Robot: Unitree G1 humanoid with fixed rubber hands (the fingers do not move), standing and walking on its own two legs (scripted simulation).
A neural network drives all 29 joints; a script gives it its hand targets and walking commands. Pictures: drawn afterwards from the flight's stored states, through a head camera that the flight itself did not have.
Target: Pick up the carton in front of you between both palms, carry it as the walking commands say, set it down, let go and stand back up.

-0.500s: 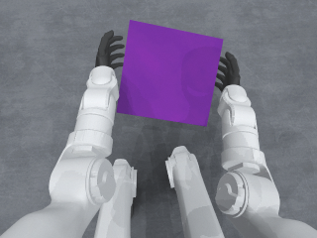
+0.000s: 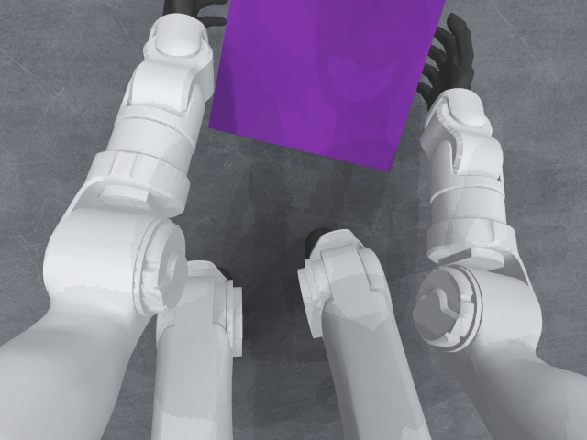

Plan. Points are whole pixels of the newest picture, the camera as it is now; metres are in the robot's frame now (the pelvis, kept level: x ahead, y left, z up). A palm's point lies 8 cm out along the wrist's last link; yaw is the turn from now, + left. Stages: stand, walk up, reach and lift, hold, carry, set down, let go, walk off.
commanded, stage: set down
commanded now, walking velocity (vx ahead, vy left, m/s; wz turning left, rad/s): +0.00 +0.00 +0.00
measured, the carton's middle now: (308, 68) +0.53 -0.12 -0.25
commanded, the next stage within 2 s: none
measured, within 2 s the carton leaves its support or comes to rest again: rests again in 0.74 s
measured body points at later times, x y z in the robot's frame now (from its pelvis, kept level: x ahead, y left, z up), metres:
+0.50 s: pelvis +0.01 +0.00 -0.02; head +0.36 -0.02 +0.25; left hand +0.58 +0.03 -0.18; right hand +0.47 -0.26 -0.18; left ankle +0.10 +0.11 -0.38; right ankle +0.13 -0.13 -0.38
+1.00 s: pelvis +0.02 +0.01 -0.03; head +0.38 -0.02 +0.23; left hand +0.59 +0.03 -0.20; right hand +0.49 -0.26 -0.20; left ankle +0.10 +0.11 -0.38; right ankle +0.13 -0.13 -0.38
